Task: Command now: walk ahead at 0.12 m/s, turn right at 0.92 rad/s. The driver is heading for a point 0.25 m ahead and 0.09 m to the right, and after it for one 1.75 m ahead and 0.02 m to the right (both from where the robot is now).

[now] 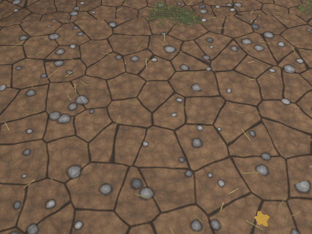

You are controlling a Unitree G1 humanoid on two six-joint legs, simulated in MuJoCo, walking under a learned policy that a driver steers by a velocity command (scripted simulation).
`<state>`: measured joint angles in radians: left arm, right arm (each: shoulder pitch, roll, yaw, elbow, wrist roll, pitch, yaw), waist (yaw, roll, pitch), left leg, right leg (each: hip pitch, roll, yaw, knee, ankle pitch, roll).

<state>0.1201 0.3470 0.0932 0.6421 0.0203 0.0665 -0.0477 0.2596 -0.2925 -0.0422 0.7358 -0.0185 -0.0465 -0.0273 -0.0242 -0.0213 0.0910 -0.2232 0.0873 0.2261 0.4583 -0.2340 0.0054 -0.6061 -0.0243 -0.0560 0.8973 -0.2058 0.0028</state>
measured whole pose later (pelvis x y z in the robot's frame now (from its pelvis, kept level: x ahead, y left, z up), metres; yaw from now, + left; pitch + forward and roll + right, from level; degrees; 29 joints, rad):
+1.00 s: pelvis +0.08 +0.00 +0.00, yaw -2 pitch +2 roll +0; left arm 0.17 0.31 0.03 0.69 0.02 0.02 0.05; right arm 0.23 -0.33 -0.12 0.72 -0.01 0.06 0.02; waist -0.03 0.03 0.06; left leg -0.45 -0.16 -0.20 0.73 -0.38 -0.02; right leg -0.21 0.07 0.06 0.43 -0.22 -0.06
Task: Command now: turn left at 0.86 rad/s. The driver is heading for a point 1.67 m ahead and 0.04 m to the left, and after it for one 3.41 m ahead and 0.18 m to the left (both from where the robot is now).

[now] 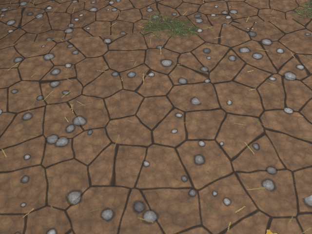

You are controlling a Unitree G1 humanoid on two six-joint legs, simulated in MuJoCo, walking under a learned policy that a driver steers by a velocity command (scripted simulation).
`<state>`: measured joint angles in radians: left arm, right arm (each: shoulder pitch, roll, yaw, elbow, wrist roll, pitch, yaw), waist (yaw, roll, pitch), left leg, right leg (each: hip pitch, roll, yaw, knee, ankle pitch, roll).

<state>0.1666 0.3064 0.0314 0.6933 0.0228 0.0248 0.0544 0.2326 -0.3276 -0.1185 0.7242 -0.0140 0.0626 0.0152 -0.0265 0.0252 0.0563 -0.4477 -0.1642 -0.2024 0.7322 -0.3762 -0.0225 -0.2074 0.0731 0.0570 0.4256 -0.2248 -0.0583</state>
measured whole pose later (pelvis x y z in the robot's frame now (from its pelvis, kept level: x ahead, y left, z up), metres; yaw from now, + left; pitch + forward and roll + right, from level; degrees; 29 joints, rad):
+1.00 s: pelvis +0.05 +0.01 -0.01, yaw +0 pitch +1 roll +1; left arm 0.24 0.32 0.08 0.70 0.01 0.03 -0.07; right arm 0.24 -0.36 -0.08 0.75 -0.05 0.02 0.01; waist 0.00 0.07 0.00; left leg -0.27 0.09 0.20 0.84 -0.50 -0.02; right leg -0.22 0.01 -0.08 0.59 -0.41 -0.11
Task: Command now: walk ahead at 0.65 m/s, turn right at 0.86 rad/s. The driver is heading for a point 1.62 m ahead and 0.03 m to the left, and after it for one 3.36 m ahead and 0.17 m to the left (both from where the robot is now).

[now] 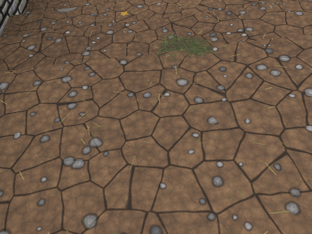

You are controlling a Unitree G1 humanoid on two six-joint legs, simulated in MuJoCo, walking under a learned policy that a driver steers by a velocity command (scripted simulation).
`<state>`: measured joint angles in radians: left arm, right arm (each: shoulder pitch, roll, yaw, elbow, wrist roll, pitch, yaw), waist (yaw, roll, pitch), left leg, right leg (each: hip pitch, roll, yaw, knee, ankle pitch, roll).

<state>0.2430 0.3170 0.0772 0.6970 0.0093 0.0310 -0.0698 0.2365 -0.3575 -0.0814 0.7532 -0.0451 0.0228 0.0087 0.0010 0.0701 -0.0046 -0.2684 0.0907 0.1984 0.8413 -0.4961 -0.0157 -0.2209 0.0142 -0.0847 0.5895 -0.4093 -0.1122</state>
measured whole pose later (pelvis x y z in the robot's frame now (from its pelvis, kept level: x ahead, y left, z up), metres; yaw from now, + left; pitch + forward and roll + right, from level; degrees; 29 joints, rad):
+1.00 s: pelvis +0.76 -0.18 +0.00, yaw +3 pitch +2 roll -2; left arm 0.46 0.32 0.05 0.86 0.03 -0.11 0.00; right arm 0.08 -0.36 -0.07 0.67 -0.03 0.00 0.08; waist 0.06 0.05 -0.01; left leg -0.79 0.06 0.05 1.14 -0.11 0.09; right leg 0.04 0.00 -0.20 0.29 -0.37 0.02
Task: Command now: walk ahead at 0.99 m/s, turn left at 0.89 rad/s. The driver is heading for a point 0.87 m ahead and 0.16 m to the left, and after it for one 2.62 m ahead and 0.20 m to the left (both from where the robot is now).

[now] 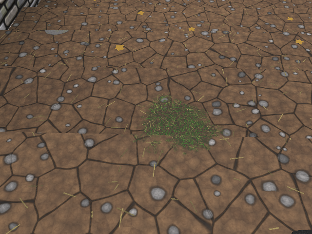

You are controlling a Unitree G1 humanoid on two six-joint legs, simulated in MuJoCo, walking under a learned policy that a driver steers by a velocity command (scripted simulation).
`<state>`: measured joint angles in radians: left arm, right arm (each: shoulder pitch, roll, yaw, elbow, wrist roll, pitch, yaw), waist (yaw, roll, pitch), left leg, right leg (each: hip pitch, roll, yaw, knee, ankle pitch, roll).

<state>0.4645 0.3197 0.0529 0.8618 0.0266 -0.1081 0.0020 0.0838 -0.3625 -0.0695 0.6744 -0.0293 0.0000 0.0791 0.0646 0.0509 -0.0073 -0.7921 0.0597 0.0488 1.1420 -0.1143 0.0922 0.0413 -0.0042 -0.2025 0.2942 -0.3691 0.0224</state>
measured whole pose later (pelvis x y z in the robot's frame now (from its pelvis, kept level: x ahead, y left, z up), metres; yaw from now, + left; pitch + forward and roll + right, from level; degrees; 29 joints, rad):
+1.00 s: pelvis +0.82 +0.21 -0.01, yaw +31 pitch +0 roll -2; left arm 0.52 0.26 0.04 0.87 -0.03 -0.04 0.00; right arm -0.01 -0.22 0.03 0.64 -0.05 -0.08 0.01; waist 0.11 0.02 0.08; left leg -0.50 -0.03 -0.05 0.60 -0.06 0.05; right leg -0.13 0.07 0.07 0.82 -0.47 -0.01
